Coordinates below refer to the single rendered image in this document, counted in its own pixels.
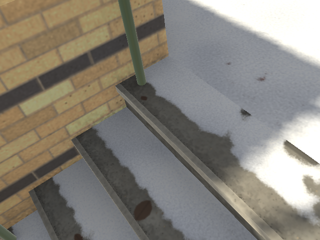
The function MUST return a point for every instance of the stairs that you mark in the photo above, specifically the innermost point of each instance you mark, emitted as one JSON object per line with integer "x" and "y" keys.
{"x": 165, "y": 203}

